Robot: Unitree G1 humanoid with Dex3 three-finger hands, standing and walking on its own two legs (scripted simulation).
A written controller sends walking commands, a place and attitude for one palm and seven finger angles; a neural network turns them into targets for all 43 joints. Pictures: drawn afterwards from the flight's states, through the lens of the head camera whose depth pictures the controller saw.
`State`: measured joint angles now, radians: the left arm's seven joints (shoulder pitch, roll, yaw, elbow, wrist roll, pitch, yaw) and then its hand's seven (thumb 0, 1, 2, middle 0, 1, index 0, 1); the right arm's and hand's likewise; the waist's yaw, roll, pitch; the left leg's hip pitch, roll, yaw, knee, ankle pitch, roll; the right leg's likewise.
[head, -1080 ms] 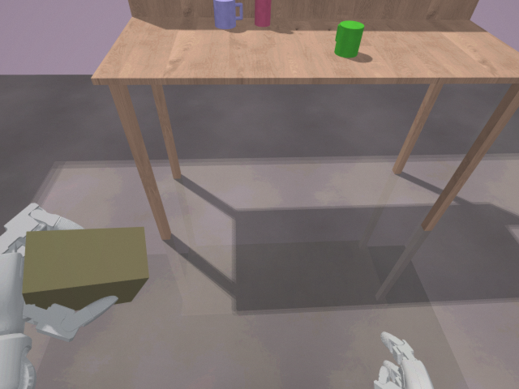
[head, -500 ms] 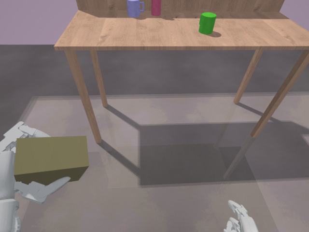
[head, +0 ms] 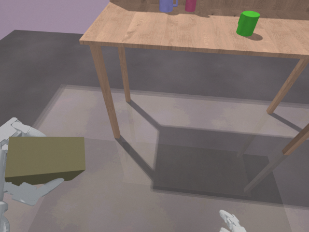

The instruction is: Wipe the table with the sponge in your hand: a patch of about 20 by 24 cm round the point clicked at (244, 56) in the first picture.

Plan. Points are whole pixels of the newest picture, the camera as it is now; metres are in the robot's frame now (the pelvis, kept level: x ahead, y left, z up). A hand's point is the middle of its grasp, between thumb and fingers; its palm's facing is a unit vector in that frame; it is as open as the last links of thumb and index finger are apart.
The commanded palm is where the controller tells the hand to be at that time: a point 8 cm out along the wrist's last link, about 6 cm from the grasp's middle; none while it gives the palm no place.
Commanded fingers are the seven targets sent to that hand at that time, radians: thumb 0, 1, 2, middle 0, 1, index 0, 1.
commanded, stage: walk to a spot facing it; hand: left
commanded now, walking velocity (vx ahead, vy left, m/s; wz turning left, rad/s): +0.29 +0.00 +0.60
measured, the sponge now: (56, 161) +0.22 +0.21 +0.15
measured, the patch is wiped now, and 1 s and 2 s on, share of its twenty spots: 0.00 0.00 0.00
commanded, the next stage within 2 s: none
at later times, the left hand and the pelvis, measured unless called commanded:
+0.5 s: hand (19, 134) +0.26 +0.28 +0.18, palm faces +0.60 -0.66 -0.45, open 10.5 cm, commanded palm +0.18 +0.30 +0.19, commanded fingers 0.00 0.10 1.30 -1.20 -1.60 -1.20 -1.60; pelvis +0.11 -0.01 -0.01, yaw +17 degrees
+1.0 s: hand (23, 142) +0.24 +0.26 +0.18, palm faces +0.77 -0.48 -0.42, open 10.5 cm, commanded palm +0.17 +0.27 +0.19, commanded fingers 0.00 0.10 1.30 -1.20 -1.60 -1.20 -1.60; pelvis +0.19 -0.05 +0.00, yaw +33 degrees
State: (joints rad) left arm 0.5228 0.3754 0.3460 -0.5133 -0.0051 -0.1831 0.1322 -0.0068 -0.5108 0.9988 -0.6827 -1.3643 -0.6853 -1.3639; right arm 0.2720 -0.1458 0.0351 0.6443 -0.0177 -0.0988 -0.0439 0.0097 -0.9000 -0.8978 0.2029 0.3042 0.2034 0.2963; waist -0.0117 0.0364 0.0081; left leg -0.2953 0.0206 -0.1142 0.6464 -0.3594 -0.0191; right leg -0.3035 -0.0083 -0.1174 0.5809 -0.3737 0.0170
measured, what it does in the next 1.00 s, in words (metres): walks ahead, turning left: left foot, then right foot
